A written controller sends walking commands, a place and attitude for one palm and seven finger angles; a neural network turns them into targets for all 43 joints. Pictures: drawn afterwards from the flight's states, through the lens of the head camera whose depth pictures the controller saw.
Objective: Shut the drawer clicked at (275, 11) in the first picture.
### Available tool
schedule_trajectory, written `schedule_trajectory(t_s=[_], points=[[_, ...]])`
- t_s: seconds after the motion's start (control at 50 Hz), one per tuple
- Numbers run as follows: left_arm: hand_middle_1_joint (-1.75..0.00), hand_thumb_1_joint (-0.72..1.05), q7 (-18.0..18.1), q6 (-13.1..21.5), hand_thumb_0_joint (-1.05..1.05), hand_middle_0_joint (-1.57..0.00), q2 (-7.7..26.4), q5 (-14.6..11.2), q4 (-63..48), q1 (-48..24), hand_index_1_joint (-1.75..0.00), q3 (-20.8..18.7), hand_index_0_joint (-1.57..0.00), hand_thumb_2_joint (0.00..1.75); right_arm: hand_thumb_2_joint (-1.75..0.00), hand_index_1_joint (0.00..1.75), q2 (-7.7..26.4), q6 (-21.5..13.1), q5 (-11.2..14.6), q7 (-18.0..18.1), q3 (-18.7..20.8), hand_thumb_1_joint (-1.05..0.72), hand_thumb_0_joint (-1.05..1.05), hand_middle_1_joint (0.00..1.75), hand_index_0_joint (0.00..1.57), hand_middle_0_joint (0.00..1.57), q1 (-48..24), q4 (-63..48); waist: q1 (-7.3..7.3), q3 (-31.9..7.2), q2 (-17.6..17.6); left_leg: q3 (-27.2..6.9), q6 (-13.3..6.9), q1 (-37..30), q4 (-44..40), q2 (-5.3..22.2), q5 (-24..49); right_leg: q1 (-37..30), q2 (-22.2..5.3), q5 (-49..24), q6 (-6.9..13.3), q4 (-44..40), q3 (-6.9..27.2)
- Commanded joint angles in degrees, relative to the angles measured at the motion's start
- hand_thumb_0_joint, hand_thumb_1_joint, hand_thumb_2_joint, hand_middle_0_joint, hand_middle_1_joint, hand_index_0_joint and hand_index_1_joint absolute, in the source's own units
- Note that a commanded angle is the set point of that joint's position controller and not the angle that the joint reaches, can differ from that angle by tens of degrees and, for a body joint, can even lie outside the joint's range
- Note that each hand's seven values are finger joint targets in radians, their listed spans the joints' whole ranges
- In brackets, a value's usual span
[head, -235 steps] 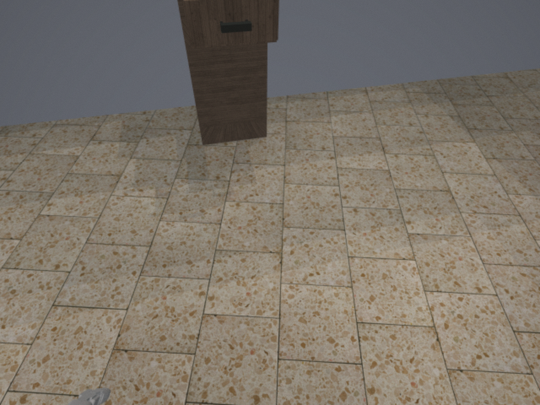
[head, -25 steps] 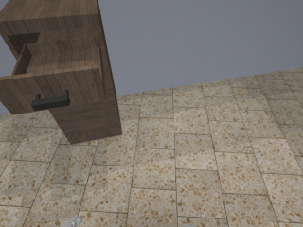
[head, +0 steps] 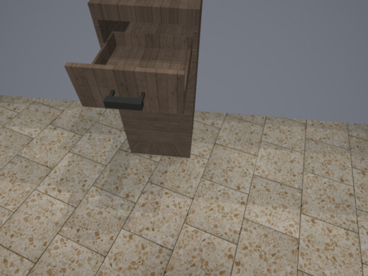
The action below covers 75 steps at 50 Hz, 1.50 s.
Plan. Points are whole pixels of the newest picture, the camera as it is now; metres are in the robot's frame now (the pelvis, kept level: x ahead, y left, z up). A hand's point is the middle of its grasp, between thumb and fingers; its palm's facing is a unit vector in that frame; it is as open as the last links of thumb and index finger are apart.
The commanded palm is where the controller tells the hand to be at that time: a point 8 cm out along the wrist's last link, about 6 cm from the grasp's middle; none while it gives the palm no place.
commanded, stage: take the last steps up to it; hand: left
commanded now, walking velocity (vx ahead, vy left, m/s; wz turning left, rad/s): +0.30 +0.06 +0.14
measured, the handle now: (125, 98) +0.58 +0.24 +0.02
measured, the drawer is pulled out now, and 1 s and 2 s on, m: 0.30 0.30 0.30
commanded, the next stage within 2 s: come to a stop and stand still in 0.88 s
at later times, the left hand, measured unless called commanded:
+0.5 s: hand (107, 266) +0.15 +0.21 -0.16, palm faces +0.02 -0.98 -0.19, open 7.4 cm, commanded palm none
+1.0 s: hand (121, 249) +0.20 +0.19 -0.17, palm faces +0.15 -0.97 -0.19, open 7.3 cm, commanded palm none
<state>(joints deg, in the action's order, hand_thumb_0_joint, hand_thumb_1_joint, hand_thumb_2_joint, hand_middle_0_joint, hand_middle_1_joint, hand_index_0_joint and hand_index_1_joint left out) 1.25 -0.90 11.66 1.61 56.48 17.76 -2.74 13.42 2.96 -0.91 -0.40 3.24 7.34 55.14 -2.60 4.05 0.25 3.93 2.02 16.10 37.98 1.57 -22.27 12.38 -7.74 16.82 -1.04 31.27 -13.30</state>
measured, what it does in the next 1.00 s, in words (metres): walks ahead: left foot, then right foot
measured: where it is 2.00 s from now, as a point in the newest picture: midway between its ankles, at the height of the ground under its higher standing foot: outside the picture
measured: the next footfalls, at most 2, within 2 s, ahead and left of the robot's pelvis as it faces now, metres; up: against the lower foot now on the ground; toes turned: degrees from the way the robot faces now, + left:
left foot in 0.02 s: +0.04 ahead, +0.11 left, +0.00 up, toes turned +5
right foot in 0.60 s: +0.24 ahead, -0.11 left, +0.00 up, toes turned -6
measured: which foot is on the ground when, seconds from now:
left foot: up 0.00-0.00, down 0.02-0.62, up 0.64-1.00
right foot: down 0.00-0.04, up 0.06-0.58, down 0.60-1.00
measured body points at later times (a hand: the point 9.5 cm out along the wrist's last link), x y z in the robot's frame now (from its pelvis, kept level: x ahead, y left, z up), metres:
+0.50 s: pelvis +0.09 +0.03 +0.01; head +0.09 +0.02 +0.46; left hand +0.15 +0.26 -0.14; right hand +0.00 -0.18 -0.15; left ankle +0.00 +0.11 -0.73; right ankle +0.18 -0.11 -0.70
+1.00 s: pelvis +0.24 +0.02 +0.01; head +0.24 +0.02 +0.46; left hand +0.19 +0.24 -0.15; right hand +0.33 -0.21 -0.14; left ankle +0.31 +0.15 -0.71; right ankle +0.20 -0.10 -0.73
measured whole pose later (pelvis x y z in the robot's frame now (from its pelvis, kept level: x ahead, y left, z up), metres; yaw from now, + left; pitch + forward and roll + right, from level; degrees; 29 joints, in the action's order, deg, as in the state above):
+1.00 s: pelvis +0.24 +0.02 +0.01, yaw +3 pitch -1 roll -1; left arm 0.9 2.8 8.6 1.3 63.6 20.0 -2.0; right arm 10.4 -1.0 -1.2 -0.5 3.3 10.1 59.5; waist -2.0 1.6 -1.2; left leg 4.8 1.5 25.2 40.1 5.5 -13.4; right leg 5.2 -2.0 15.4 0.0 22.2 -9.4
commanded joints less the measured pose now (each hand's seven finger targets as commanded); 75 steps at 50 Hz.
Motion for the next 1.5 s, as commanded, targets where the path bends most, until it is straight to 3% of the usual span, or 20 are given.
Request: schedule_trajectory(t_s=[0.0,0.02,0.04,0.16,0.46,0.54,0.56,0.58,0.6,0.62,0.68,0.74,0.94,1.0,1.02,1.06,1.14,1.28,1.42,1.48], points=[[-0.3,0.9,-0.6,0.7,0.0,-0.2,6.7,-0.9,-3.7,-0.6,-0.3,-1.9,-0.2,0.9,-0.9,0.3,10.2,-2.8,-0.7,0.2,1.7,-0.9,0.0,0.3,0.2,0.2,9.8,-1.4,5.6,-7.4,-10.3,-15.8,-6.5,-20.3,-19.7,12.2,3.0,15.8,-1.4,10.2,-0.4,8.3,3.1],[-0.3,0.9,-0.8,0.7,0.0,-0.2,4.2,-0.4,-5.9,-4.5,-0.3,-0.8,-0.2,0.9,-0.9,0.3,14.1,-2.7,-0.8,0.4,2.3,-0.9,0.0,0.3,0.2,0.2,14.0,-0.7,7.78,-4.0,-18.9,-28.1,-13.0,-20.0,-25.7,21.6,4.0,25.2,3.4,20.4,-1.6,21.2,3.2],[-0.3,0.9,-0.9,0.9,0.0,-0.2,5.3,0.0,-6.6,-7.2,-0.3,-0.9,-0.2,0.9,-0.9,0.3,13.2,-2.6,-0.9,0.7,2.0,-0.9,0.0,0.3,0.2,0.2,14.1,-0.1,7.87,-0.9,-12.8,-27.0,-15.9,-16.6,-26.6,22.6,1.4,27.2,1.5,18.6,-0.3,27.2,8.2],[-0.3,0.9,-1.9,1.0,0.0,-0.2,4.2,0.0,0.4,-0.6,-0.3,-0.4,-0.2,0.9,-0.9,0.3,4.9,-5.2,0.2,1.7,-0.6,-0.9,0.0,0.3,0.2,0.2,10.0,0.3,2.62,1.4,-6.1,-12.2,-11.7,-10.5,-28.1,10.9,11.5,21.8,1.2,-0.1,-0.7,31.8,10.6],[-0.3,0.9,-2.0,2.1,0.0,-0.2,0.7,-0.5,-3.5,-14.2,-0.3,-0.3,-0.2,0.9,-0.9,0.3,2.5,-6.7,-0.6,2.3,-0.3,-0.9,0.0,0.3,0.2,0.2,22.3,8.5,5.58,5.9,-5.9,-11.2,-13.9,-15.0,-27.4,13.8,21.0,20.7,2.1,-1.4,0.4,10.2,8.8],[-0.3,0.9,-1.9,3.2,0.0,-0.2,1.1,-0.4,-1.8,-7.5,-0.3,-0.9,-0.2,0.9,-0.9,0.3,2.4,-6.5,-0.5,2.4,-0.4,-0.9,0.0,0.3,0.2,0.2,21.9,9.6,2.13,2.2,-4.0,-6.7,-10.7,-12.0,-16.5,10.7,31.5,5.1,6.0,-3.7,2.3,-0.9,5.6],[-0.3,0.9,-1.7,3.8,0.0,-0.2,3.2,-0.3,0.6,-0.3,-0.3,-1.4,-0.2,0.9,-0.9,0.3,2.1,-6.8,0.0,2.2,-0.5,-0.9,0.0,0.3,0.2,0.2,21.7,9.7,-1.01,-2.5,-1.0,-4.5,-8.8,-8.4,-7.2,8.4,33.0,-6.7,5.3,-7.4,3.2,-3.8,7.3],[-0.3,0.9,-0.9,4.5,0.0,-0.2,7.8,0.1,2.6,7.9,-0.3,-2.5,-0.2,0.9,-0.9,0.3,0.5,-7.0,0.6,1.7,-0.6,-0.9,0.0,0.3,0.2,0.2,22.0,8.5,-3.73,-8.9,8.2,-1.0,-6.0,3.8,6.9,4.0,21.9,-21.9,-5.2,-8.1,7.1,-5.8,20.2],[-0.3,0.9,-0.5,4.5,0.0,-0.2,12.5,-0.5,4.1,13.5,-0.3,-3.5,-0.2,0.9,-0.9,0.3,-0.9,-7.1,0.7,1.5,-0.8,-0.9,0.0,0.3,0.2,0.2,22.8,6.9,-3.88,-14.1,15.8,1.5,-3.7,14.1,23.2,-2.6,-8.7,-28.9,-19.1,-16.2,13.0,-12.7,38.9],[-0.3,0.9,-0.3,4.3,0.0,-0.2,11.5,-1.3,4.2,12.3,-0.3,-3.3,-0.2,0.9,-0.9,0.3,0.7,-6.8,0.4,1.6,-0.3,-0.9,0.0,0.3,0.2,0.2,19.3,6.6,-4.06,-10.9,8.0,-3.6,-4.1,16.2,30.8,-0.1,-9.6,-24.1,-19.1,-17.5,14.8,-14.3,37.6],[-0.3,0.9,0.2,4.6,0.0,-0.2,5.0,-1.1,1.8,0.2,-0.3,-1.8,-0.2,0.9,-0.9,0.3,-2.4,-5.4,-0.1,1.0,0.1,-0.9,0.0,0.3,0.2,0.2,16.1,6.6,0.88,-0.7,1.7,-5.3,-3.5,15.2,31.7,5.3,1.2,-4.7,-14.3,-7.0,11.6,-18.9,26.4],[-0.3,0.9,0.2,5.3,0.0,-0.2,1.8,-0.6,2.4,-0.4,-0.3,-0.3,-0.2,0.9,-0.9,0.3,-4.6,-3.9,-0.4,0.7,-0.4,-0.9,0.0,0.3,0.2,0.2,17.9,7.2,3.76,1.5,5.5,-2.8,-1.3,11.8,24.9,5.6,4.8,1.9,-9.9,-19.3,9.0,-20.0,15.7],[-0.3,0.9,0.0,4.9,0.0,-0.2,5.6,-0.2,5.0,4.3,-0.3,-0.8,-0.2,0.9,-0.9,0.3,-3.0,-4.4,0.0,-0.7,-0.4,-0.9,0.0,0.3,0.2,0.2,5.0,2.2,0.99,0.4,8.1,1.6,-0.4,7.1,1.4,3.2,9.1,-3.0,-8.7,-21.2,8.5,-17.2,12.9],[-0.3,0.9,0.7,3.6,0.0,-0.2,3.9,-0.4,5.6,3.1,-0.3,-0.3,-0.2,0.9,-0.9,0.3,-2.2,-5.1,-0.1,0.2,-0.8,-0.9,0.0,0.3,0.2,0.2,7.7,3.9,3.18,-0.5,5.4,1.3,-0.3,-5.0,-12.0,2.0,17.6,-0.7,-5.0,-23.8,5.4,-8.5,10.3],[-0.3,0.9,0.9,3.3,0.0,-0.2,2.1,-0.7,5.7,4.5,-0.3,0.4,-0.2,0.9,-0.9,0.3,0.5,-5.7,-0.2,0.7,-0.6,-0.9,0.0,0.3,0.2,0.2,11.4,5.0,3.96,-4.6,-1.2,-1.5,-1.0,-13.4,-13.9,5.6,33.1,1.3,-1.4,-19.7,2.8,-1.5,8.5],[-0.3,0.9,1.6,2.2,0.0,-0.2,-0.5,-1.7,6.9,9.4,-0.3,1.5,-0.2,0.9,-0.9,0.3,5.7,-5.2,0.3,2.0,-0.3,-0.9,0.0,0.3,0.2,0.2,12.6,5.3,2.98,-10.7,-12.9,-12.2,-9.5,-18.2,-14.6,20.7,62.8,3.9,3.2,14.0,-1.4,7.9,7.7],[-0.3,0.9,1.7,-0.5,0.0,-0.2,1.6,-0.7,7.4,7.2,-0.3,0.8,-0.2,0.9,-0.9,0.3,4.8,-3.7,0.3,3.8,-0.6,-0.9,0.0,0.3,0.2,0.2,6.0,4.3,2.58,-2.4,-10.0,-10.3,-11.1,-7.5,-18.8,19.8,57.8,5.7,2.5,15.0,-1.6,20.8,12.7],[-0.3,0.9,0.4,-2.9,0.0,-0.2,3.1,0.0,3.5,6.4,-0.3,-2.3,-0.2,0.9,-0.9,0.3,4.8,-2.9,0.2,3.8,1.3,-0.9,0.0,0.3,0.2,0.2,3.6,1.5,2.13,-7.3,-6.2,-7.5,-10.4,-4.4,-22.7,18.6,26.7,12.8,4.7,5.4,-2.0,37.0,15.6],[-0.3,0.9,-0.4,-3.0,0.0,-0.2,1.1,-0.1,1.2,3.4,-0.3,-1.6,-0.2,0.9,-0.9,0.3,5.6,-2.1,-0.9,2.4,2.2,-0.9,0.0,0.3,0.2,0.2,3.6,1.5,3.3,-5.1,-12.7,-9.9,-8.4,0.1,-29.8,15.8,-5.6,6.9,4.9,9.6,-0.8,17.2,10.0],[-0.3,0.9,-0.1,-1.6,0.0,-0.2,0.0,-0.6,3.0,7.8,-0.3,-0.6,-0.2,0.9,-0.9,0.3,5.8,-1.8,-1.2,1.7,2.3,-0.9,0.0,0.3,0.2,0.2,3.2,2.3,1.52,-4.8,-14.4,-9.2,-6.4,3.2,-30.5,13.1,-10.5,-2.6,7.1,10.2,0.8,2.9,7.0]])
